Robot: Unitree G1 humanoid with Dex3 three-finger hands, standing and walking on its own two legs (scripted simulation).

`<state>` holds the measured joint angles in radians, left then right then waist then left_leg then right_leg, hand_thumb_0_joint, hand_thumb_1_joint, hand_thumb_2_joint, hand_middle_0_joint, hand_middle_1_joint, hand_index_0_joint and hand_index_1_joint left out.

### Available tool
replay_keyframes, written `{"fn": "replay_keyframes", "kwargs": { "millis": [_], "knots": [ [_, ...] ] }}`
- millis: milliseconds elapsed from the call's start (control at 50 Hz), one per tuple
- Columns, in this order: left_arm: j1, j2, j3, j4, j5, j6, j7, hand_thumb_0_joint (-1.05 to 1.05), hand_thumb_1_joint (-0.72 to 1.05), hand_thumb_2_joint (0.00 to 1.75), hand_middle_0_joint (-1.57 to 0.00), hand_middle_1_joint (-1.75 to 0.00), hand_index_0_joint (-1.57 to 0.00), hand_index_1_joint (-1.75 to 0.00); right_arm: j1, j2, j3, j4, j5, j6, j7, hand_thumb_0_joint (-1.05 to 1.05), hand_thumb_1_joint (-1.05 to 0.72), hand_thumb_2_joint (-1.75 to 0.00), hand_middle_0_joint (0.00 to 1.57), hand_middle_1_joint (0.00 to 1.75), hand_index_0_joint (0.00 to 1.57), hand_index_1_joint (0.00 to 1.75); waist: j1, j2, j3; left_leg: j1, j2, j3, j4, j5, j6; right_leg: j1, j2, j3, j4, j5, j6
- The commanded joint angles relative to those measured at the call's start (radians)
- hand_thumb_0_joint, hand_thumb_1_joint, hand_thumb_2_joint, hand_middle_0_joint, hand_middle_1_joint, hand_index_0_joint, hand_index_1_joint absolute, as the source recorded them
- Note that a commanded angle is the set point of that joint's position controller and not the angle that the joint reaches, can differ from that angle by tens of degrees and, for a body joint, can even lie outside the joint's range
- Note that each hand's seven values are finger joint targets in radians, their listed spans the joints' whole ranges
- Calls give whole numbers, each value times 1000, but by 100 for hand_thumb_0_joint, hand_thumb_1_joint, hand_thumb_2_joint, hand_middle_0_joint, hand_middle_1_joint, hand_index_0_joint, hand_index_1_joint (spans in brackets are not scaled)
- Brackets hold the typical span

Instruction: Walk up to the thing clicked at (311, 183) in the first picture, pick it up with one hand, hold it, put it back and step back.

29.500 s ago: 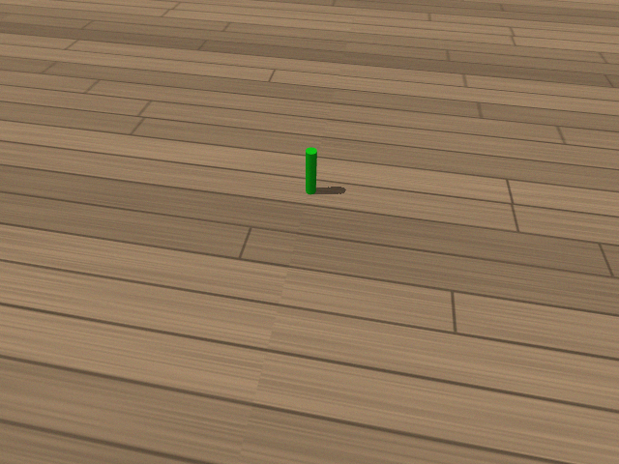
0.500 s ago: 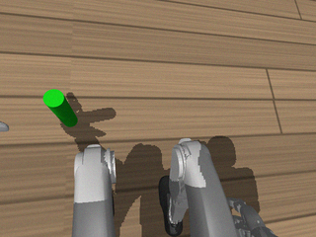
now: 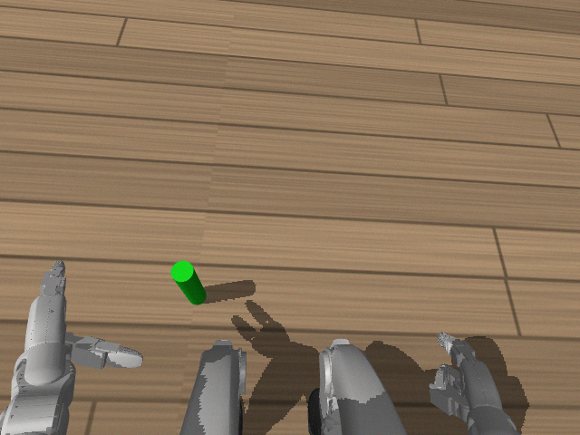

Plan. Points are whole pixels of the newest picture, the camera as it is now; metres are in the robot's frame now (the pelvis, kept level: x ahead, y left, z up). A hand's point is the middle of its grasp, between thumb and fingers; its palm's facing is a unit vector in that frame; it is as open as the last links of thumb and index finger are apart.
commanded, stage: home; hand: left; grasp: from the side
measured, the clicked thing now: (190, 285) +0.44 +0.22 -0.47
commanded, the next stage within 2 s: none
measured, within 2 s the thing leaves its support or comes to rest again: neither
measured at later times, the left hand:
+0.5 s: hand (101, 358) +0.22 +0.19 +0.07, palm faces +0.13 -0.95 -0.30, open 17.4 cm
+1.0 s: hand (107, 364) +0.21 +0.19 +0.07, palm faces +0.13 -0.95 -0.28, open 17.6 cm
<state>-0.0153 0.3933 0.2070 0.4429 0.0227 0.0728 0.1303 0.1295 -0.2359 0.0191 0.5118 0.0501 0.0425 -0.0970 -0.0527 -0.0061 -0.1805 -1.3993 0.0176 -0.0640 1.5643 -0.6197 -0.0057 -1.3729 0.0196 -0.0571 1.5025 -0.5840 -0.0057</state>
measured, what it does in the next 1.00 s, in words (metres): rises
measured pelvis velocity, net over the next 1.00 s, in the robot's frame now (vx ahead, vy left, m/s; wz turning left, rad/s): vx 0.05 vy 0.00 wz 0.04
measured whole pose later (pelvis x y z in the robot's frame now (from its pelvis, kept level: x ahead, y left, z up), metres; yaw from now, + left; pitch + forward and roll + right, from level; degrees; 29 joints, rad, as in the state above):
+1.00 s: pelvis +0.05 +0.00 +0.13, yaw +2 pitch +8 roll -2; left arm 0.47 0.22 -0.02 0.00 -0.02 0.25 0.14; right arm 0.29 -0.20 0.04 0.48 0.02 -0.10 -0.17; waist -0.03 0.03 -0.11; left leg -0.61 0.02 -0.05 0.96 -0.49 -0.01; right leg -0.58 0.02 -0.04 0.90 -0.46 -0.01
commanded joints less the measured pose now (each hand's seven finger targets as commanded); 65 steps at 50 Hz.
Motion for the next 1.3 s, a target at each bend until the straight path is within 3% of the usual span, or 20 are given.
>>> {"fn": "replay_keyframes", "kwargs": {
  "millis": [0,60,100,140,240,260,280,300,320,440,600,740,760,780,860,920,1000,1040,1180,1280],
  "knots": [
    [-19,89,-10,-157,-11,-9,28,0,-55,6,-5,-5,-5,-5,94,-142,-56,-80,-2,-58,-23,0,-89,-90,20,30,20,30,-6,122,-337,456,0,18,-353,221,22,348,9,17,-324,195,-29],
    [50,84,-22,-189,-16,20,40,0,-55,5,-5,-5,-5,-5,101,-141,-56,-89,-4,-71,-29,0,-89,-90,20,30,20,30,8,105,-312,545,1,16,-425,298,17,460,11,10,-393,257,-26],
    [59,56,-55,-235,-21,37,46,0,-55,6,-5,-5,-5,-5,100,-130,-49,-101,-2,-80,-34,0,-90,-90,20,30,20,30,4,99,-271,583,-2,25,-477,309,18,532,7,16,-451,276,-23],
    [113,65,-46,-275,-25,55,56,0,-52,7,-6,-6,-5,-6,100,-123,-45,-114,-1,-87,-44,0,-89,-90,20,30,20,30,19,88,-258,624,-7,31,-526,317,21,613,2,22,-509,290,-18],
    [260,-10,-115,-394,-35,103,64,0,-52,7,-5,-6,-5,-6,108,-101,-39,-140,-5,-102,-68,0,-90,-90,20,30,20,30,11,99,-167,731,-10,39,-640,341,16,725,7,16,-615,319,-13],
    [282,-6,-107,-422,-37,112,65,0,-54,6,-5,-6,-5,-6,109,-103,-40,-150,-4,-106,-71,0,-90,-90,20,30,20,30,20,90,-150,742,-11,41,-659,336,16,741,7,15,-629,315,-14],
    [306,-30,-139,-459,-38,119,63,0,-54,6,-5,-6,-5,-6,100,-96,-35,-155,-5,-110,-75,0,-90,-90,20,30,20,30,19,95,-143,763,-10,40,-674,341,15,754,8,12,-639,318,-14],
    [338,-34,-132,-492,-41,125,63,0,-54,6,-5,-6,-5,-6,105,-94,-37,-163,-5,-113,-80,0,-90,-90,20,30,20,30,23,97,-146,781,-8,38,-685,356,14,770,11,12,-646,326,-16],
    [367,-44,-151,-538,-43,131,63,0,-56,5,-5,-5,-5,-5,99,-92,-37,-170,-8,-118,-84,0,-90,-90,20,30,20,30,23,89,-125,791,-6,34,-699,366,14,780,13,5,-660,334,-15],
    [466,-77,-174,-615,-43,149,47,0,-56,5,-5,-5,-5,-5,90,-87,-36,-201,-16,-146,-94,0,-90,-90,20,30,20,30,19,25,-7,796,-5,25,-763,305,19,796,19,-9,-721,271,-11],
    [456,-87,-168,-613,-36,134,25,0,-59,3,-5,-5,-4,-5,93,-88,-38,-204,-28,-179,-91,0,-90,-90,20,30,20,30,11,21,8,820,-12,40,-757,338,19,816,12,5,-734,304,-6],
    [423,-59,-163,-698,-34,128,23,0,-57,4,-5,-5,-5,-5,100,-86,-33,-195,-32,-196,-89,0,-90,-90,20,30,20,30,20,87,-68,879,-18,42,-756,387,12,857,8,13,-730,352,-10],
    [436,-64,-165,-660,-35,132,23,0,-59,4,-5,-5,-5,-5,95,-88,-31,-186,-34,-197,-89,0,-90,-90,20,30,20,30,16,77,-30,868,-18,41,-755,380,13,849,7,12,-736,347,-7],
    [500,-107,-186,-580,-36,140,20,0,-58,4,-5,-5,-5,-5,87,-85,-28,-193,-33,-200,-86,0,-90,-90,20,30,20,30,14,33,-2,846,-16,33,-761,365,14,846,11,4,-738,333,-5],
    [431,-50,-149,-673,-36,127,21,0,-58,4,-5,-5,-5,-5,87,-93,-35,-193,-30,-194,-85,0,-90,-90,20,30,20,30,27,58,-30,855,-18,37,-760,373,13,852,9,8,-742,338,-7],
    [503,-105,-177,-580,-36,134,16,0,-59,3,-5,-5,-4,-5,82,-84,-30,-190,-33,-201,-82,0,-90,-90,20,30,20,30,19,24,-14,840,-16,34,-757,370,15,853,11,5,-743,339,-5],
    [460,-53,-147,-669,-35,123,17,0,-59,3,-5,-5,-4,-5,88,-91,-38,-189,-31,-198,-81,0,-90,-90,20,30,20,30,34,46,-63,864,-18,41,-749,409,15,875,8,12,-737,376,-6],
    [504,-108,-181,-591,-37,133,13,0,-58,4,-5,-5,-5,-5,88,-86,-35,-188,-31,-203,-80,0,-90,-90,20,30,20,30,21,32,-34,858,-16,42,-746,418,15,865,10,10,-734,387,-5],
    [445,-68,-151,-629,-35,129,17,0,-60,3,-4,-5,-4,-5,89,-89,-35,-180,-32,-205,-86,0,-90,-90,20,30,20,30,26,44,-22,855,-14,38,-759,390,15,858,10,8,-739,354,-7],
    [463,-90,-168,-600,-36,134,10,0,-56,5,-5,-5,-5,-5,84,-87,-35,-182,-34,-209,-86,0,-90,-90,20,30,20,30,22,24,-1,841,-19,48,-752,364,19,851,4,14,-755,346,0]
  ]
}}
